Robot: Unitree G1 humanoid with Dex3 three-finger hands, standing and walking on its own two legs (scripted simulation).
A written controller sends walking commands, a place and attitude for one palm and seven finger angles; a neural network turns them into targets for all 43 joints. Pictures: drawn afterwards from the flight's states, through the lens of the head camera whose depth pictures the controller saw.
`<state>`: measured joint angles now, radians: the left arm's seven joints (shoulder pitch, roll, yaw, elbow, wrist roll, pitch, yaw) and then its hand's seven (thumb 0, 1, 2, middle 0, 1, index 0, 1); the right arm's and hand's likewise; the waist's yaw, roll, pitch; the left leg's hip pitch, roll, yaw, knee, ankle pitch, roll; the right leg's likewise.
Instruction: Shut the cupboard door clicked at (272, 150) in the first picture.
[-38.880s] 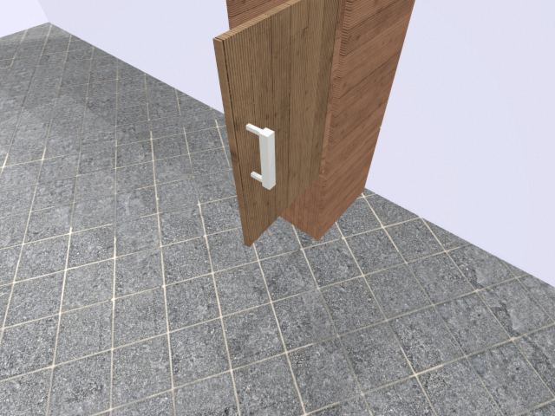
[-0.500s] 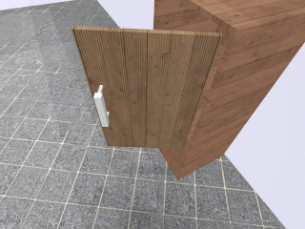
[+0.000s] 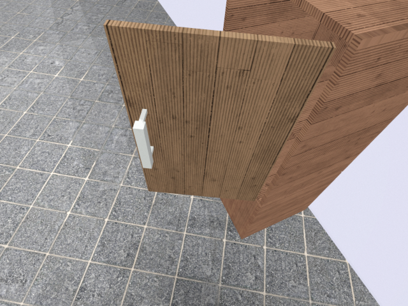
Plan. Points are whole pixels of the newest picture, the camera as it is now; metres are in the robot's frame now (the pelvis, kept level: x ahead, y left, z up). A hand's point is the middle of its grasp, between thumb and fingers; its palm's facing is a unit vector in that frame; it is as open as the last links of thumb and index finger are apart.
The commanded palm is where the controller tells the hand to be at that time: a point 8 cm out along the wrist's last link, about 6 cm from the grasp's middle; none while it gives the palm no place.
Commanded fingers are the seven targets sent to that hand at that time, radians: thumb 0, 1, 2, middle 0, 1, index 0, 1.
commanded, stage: come to a stop and stand still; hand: left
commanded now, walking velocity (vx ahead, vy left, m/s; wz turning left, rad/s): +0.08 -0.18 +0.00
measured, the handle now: (146, 140) +0.46 +0.18 +0.00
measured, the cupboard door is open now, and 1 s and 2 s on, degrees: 61 61 61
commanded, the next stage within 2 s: look again from close up in 0.96 s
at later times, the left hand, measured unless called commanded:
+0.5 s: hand out of the picture +0.02 +0.15 -0.16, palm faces -0.02 -0.97 -0.23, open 7.4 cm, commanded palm none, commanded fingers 0.00 0.90 0.90 -0.20 -0.30 -0.20 -0.30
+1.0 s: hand out of the picture -0.03 +0.09 -0.17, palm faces +0.02 -0.99 -0.17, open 7.4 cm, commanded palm none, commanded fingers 0.00 0.90 0.90 -0.20 -0.30 -0.20 -0.30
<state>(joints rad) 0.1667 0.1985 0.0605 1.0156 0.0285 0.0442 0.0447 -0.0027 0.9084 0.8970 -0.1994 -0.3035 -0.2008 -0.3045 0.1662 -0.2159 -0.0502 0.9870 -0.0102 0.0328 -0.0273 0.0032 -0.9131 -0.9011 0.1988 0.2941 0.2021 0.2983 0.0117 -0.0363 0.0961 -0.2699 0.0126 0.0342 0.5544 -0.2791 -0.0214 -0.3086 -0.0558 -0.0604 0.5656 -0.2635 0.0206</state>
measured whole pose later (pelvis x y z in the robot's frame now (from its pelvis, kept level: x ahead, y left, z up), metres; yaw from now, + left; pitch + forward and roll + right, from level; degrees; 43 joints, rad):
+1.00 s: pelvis -0.03 -0.07 +0.01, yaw -1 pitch -1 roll +0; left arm 0.28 0.14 0.01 1.13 0.01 0.01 0.03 0.00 0.91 0.90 -0.20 -0.30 -0.20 -0.30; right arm 0.28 -0.14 0.00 1.15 -0.02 0.02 -0.04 0.00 -0.91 -0.90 0.20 0.29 0.20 0.30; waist 0.00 0.00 0.05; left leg -0.18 0.08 0.00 0.40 -0.20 -0.07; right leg -0.09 0.05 -0.04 0.38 -0.28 -0.05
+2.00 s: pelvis +0.01 -0.04 +0.00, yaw -3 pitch +1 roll +1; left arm 0.33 0.16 -0.01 1.11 0.02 -0.02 0.03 0.00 0.90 0.90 -0.20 -0.30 -0.20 -0.30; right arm 0.27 -0.15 0.02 1.11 -0.01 -0.01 -0.03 0.01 -0.92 -0.90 0.20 0.29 0.20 0.30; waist 0.02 -0.02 0.03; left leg -0.22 0.00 0.04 0.54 -0.33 0.00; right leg -0.16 -0.02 0.01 0.54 -0.40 0.00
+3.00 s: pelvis -0.07 -0.01 +0.01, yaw -3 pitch +0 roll +0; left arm 0.32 0.21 -0.02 1.06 0.02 0.01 0.02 0.00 0.90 0.90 -0.20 -0.30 -0.20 -0.30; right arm 0.29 -0.22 0.00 1.06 -0.02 0.00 -0.01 0.01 -0.91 -0.90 0.20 0.29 0.20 0.30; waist 0.00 -0.01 0.03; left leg -0.28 -0.01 0.07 0.45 -0.17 0.04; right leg -0.24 -0.02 0.04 0.50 -0.26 0.01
